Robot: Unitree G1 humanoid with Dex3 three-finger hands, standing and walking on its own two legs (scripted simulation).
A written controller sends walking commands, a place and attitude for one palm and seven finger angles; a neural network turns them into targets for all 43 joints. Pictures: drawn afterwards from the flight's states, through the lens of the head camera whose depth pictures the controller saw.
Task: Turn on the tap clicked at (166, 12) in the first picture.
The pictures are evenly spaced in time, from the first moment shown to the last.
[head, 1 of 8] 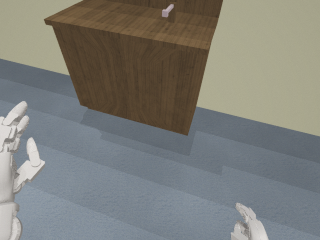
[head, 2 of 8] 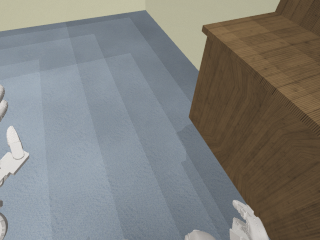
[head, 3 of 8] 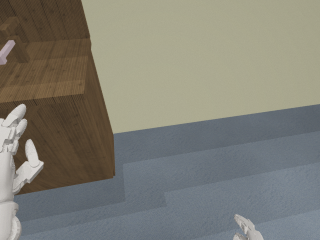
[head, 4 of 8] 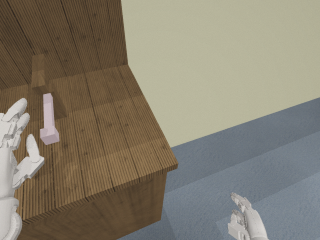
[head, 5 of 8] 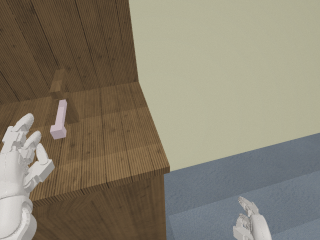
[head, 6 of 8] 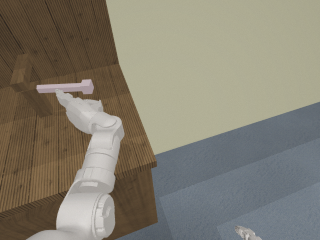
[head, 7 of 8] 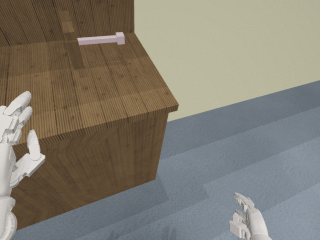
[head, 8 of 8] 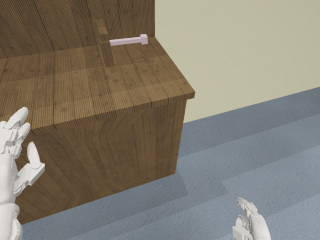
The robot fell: no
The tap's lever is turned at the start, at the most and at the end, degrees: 0 86 86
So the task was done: yes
